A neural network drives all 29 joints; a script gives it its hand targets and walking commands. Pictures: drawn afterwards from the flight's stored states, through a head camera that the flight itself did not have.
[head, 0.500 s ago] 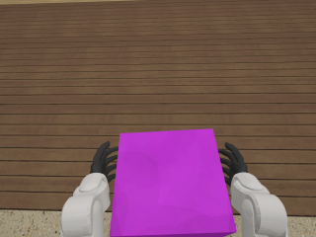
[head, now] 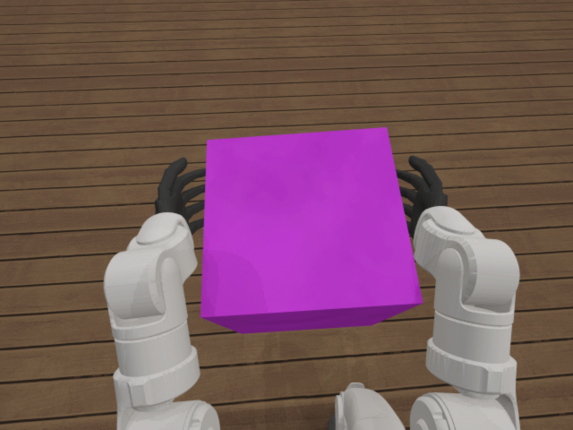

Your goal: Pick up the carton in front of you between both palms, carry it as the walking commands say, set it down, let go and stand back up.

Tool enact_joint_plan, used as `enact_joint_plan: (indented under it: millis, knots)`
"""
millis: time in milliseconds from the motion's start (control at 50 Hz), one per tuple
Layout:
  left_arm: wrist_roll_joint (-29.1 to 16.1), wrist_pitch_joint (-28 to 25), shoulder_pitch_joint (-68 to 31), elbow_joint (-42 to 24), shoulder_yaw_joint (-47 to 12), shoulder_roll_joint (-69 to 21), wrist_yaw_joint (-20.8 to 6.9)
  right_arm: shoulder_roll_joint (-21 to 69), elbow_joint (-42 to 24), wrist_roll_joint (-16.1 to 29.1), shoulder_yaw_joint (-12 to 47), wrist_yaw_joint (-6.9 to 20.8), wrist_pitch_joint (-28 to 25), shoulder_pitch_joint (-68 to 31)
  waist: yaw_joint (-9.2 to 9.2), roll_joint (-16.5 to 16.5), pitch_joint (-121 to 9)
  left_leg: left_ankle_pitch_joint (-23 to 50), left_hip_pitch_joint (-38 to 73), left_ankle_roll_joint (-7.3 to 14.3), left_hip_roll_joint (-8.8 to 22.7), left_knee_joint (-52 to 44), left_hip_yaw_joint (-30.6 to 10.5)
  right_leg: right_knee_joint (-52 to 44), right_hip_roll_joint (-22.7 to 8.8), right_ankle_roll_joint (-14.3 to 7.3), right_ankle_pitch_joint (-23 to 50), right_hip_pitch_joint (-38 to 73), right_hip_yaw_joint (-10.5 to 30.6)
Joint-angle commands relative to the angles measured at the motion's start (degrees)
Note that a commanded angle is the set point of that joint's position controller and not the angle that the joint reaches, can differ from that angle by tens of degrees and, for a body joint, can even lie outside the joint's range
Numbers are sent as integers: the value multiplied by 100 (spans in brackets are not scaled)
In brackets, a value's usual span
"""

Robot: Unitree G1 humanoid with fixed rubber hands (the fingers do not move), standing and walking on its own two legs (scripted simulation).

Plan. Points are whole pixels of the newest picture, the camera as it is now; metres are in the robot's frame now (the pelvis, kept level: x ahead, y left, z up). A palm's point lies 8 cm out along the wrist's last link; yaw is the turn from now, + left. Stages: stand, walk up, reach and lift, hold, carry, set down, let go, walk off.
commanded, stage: carry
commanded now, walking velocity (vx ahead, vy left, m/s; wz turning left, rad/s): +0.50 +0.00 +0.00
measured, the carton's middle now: (302, 247) +0.33 -0.01 +0.06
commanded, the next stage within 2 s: none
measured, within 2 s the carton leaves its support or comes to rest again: neither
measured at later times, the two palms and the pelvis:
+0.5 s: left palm (204, 67) +0.68 +0.14 +0.14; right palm (366, 65) +0.69 -0.16 +0.13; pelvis +0.33 -0.02 +0.00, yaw +0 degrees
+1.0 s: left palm (214, 5) +0.85 +0.13 +0.17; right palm (360, 2) +0.86 -0.17 +0.17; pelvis +0.51 -0.03 +0.03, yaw +1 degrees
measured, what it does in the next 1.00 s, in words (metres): climbs: right foot, then left foot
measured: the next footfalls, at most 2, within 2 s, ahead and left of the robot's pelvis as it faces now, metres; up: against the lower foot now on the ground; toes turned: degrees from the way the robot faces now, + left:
right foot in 0.12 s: +0.26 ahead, -0.11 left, +0.02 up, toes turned -8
left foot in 0.50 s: +0.53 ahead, +0.07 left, +0.05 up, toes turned +6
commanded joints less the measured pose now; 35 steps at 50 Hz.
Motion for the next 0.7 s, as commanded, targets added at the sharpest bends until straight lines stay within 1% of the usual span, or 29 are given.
enact_joint_plan:
  millis: [0, 40, 60, 80, 100, 120, 140, 160, 180, 200, 220, 240, 260, 300, 340, 380, 420, 440, 460, 480, 500, 520, 540, 560, 580, 600, 620, 640, 680]
  knots:
    - [-984, -35, -3168, 383, -3087, -3222, 16, 3277, -196, 1214, 3145, 225, -190, -3471, -42, 868, -1460, 2304, 1372, 717, 1161, -359, -773, -915, 231, -72, 248, 78, -371]
    - [-1027, -65, -3549, 573, -2976, -3263, 0, 3363, 46, 1123, 3024, 167, -217, -3803, 66, 1004, -1429, 2645, 1273, 567, 1172, -105, -616, -1346, 380, -185, 202, 581, -569]
    - [-1054, -81, -3703, 676, -2922, -3301, -13, 3419, 140, 1093, 2984, 143, -226, -3967, 262, 971, -1556, 3218, 1101, 458, 1132, 393, -430, -1567, 564, -248, 167, 1208, -738]
    - [-1079, -100, -3760, 830, -2865, -3343, -22, 3482, 217, 1066, 2954, 118, -225, -4073, 501, 697, -1908, 3679, 836, 267, 910, 1370, -73, -1939, 849, -276, 169, 2280, -1006]
    - [-1091, -123, -3714, 982, -2778, -3371, -27, 3495, 269, 1032, 2896, 90, -220, -4163, 754, 168, -2470, 3082, 59, 49, 631, 2639, 23, -2006, 562, -321, -34, 3753, -421]
    - [-1048, -138, -3809, 1042, -2689, -3225, -1, 3587, 302, 995, 2876, 65, -201, -4202, 734, -1236, -3044, 1008, -1331, -180, 64, 4263, -145, -2441, -1118, -887, -447, 5010, 2346]
    - [-1099, -167, -3825, 1145, -2733, -3427, 1, 3636, 274, 941, 2809, 32, -216, -4287, 829, -2142, -3199, -1237, -2886, -262, -685, 5396, -726, -3368, -1542, -1420, -380, 5873, 4176]
    - [-1250, -194, -4042, 907, -2869, -3710, -44, 3816, 303, 907, 2781, 12, -256, -4405, 761, -1602, -2993, -1096, -3470, -86, -304, 6169, -1219, -3082, -1604, -1446, 248, 5909, 3743]
    - [-1448, -238, -4250, 720, -3027, -3987, -109, 3962, 237, 858, 2721, 22, -301, -4436, 834, -864, -2878, -930, -3716, 29, -131, 6332, -1297, -2660, -1436, -1335, 1128, 5730, 3205]
    - [-1613, -292, -4470, 464, -3202, -4252, -190, 4158, 178, 830, 2737, 52, -355, -4462, 788, -425, -2734, -713, -3783, 68, 27, 6122, -1301, -2516, -1318, -1154, 1744, 5479, 2674]
    - [-1748, -356, -4705, 241, -3357, -4459, -260, 4264, 83, 773, 2740, 77, -418, -4459, 713, -341, -2761, -524, -3708, 83, 142, 5832, -1350, -2536, -1212, -995, 1749, 5349, 2345]
    - [-1838, -416, -4796, 59, -3478, -4575, -310, 4330, -29, 713, 2764, 90, -476, -4405, 673, -371, -2837, -422, -3629, 71, 172, 5618, -1328, -2601, -1145, -903, 1589, 5335, 2140]
    - [-1881, -463, -4755, -97, -3576, -4604, -335, 4329, -145, 670, 2816, 95, -528, -4282, 669, -420, -2865, -427, -3697, 45, 147, 5465, -1266, -2646, -1135, -906, 1535, 5378, 2054]
    - [-1890, -527, -4546, -332, -3683, -4497, -348, 4230, -391, 598, 2924, 83, -621, -4055, 697, -443, -2831, -501, -4011, -18, 142, 5153, -1140, -2654, -1151, -1010, 1766, 5545, 1865]
    - [-1883, -557, -4288, -522, -3750, -4269, -332, 4026, -628, 591, 3020, 58, -672, -3884, 751, -481, -2641, -423, -4188, -57, 81, 4513, -895, -2576, -1054, -1024, 2759, 5613, 1453]
    - [-1863, -548, -4040, -581, -3760, -3980, -305, 3795, -763, 651, 3113, 39, -675, -3765, 747, -573, -2483, 12, -3705, -60, -95, 3456, -608, -2450, -738, -894, 3712, 5288, 886]
    - [-1816, -498, -3740, -497, -3739, -3735, -288, 3607, -775, 719, 3178, 33, -619, -3619, 660, -787, -2391, 547, -2780, -54, -426, 2177, -151, -2208, -366, -657, 4516, 4912, 191]
    - [-1761, -461, -3604, -419, -3694, -3633, -277, 3538, -751, 765, 3205, 45, -572, -3554, 603, -968, -2387, 803, -2296, -37, -639, 1680, 119, -2018, -274, -543, 5052, 4816, 14]
    - [-1695, -418, -3495, -330, -3634, -3550, -263, 3523, -717, 817, 3239, 68, -521, -3490, 405, -1055, -2481, 1312, -1572, 22, -800, 1212, 250, -1565, -288, -410, 5550, 4641, -158]
    - [-1622, -377, -3444, -255, -3579, -3482, -252, 3506, -690, 861, 3261, 97, -470, -3421, 80, -976, -2749, 2304, -481, 108, -726, 478, 281, -868, -270, -147, 5254, 4354, -441]
    - [-1516, -330, -3446, -200, -3530, -3427, -241, 3480, -672, 891, 3254, 127, -411, -3369, -59, -524, -2937, 3788, 870, 237, -73, 504, -523, -205, -111, 87, 3389, 3378, -303]
    - [-1466, -243, -3413, -104, -3431, -3493, -234, 3435, -530, 883, 3233, 111, -372, -3469, -95, 1049, -3855, 7302, 2982, 1256, 1581, 1434, -2597, 1376, 468, 371, -323, 1667, 73]
    - [-1426, -191, -3329, 13, -3356, -3477, -221, 3557, -328, 978, 3296, 127, -315, -3214, -156, 1487, -4051, 7693, 3440, 1696, 1837, 1223, -3354, 2373, 957, 322, -2308, 765, 492]
    - [-1340, -188, -3379, -27, -3304, -3615, -204, 3746, -431, 1111, 3385, 186, -299, -3290, -168, 1250, -3797, 6983, 3328, 1605, 1726, 1075, -3111, 2596, 745, 219, -2319, 287, 766]
    - [-1286, -201, -3537, -107, -3230, -3771, -203, 4016, -581, 1272, 3480, 265, -307, -3597, -213, 817, -3530, 6300, 3170, 1397, 1652, 965, -2981, 2475, 598, 165, -2155, -26, 796]
    - [-1235, -221, -3631, -117, -3179, -3911, -211, 4253, -734, 1418, 3585, 346, -323, -3906, -170, 544, -3253, 6012, 2887, 1212, 1563, 874, -2733, 2059, 450, 148, -1951, -101, 801]
    - [-1194, -248, -3709, -146, -3158, -4005, -223, 4419, -869, 1541, 3695, 415, -349, -4127, -110, 466, -3137, 5636, 2607, 1035, 1440, 765, -2502, 1515, 365, 163, -1777, 86, 785]
    - [-1137, -281, -3739, -171, -3167, -4041, -225, 4505, -977, 1626, 3775, 461, -383, -4288, -68, 453, -3125, 5417, 2473, 914, 1331, 704, -2301, 901, 345, 195, -1732, 334, 707]
    - [-1011, -340, -3663, -186, -3196, -4007, -195, 4473, -1119, 1714, 3839, 493, -433, -4467, -41, 545, -3162, 5310, 2117, 889, 1160, 665, -1904, -88, 471, 295, -1772, 924, 516]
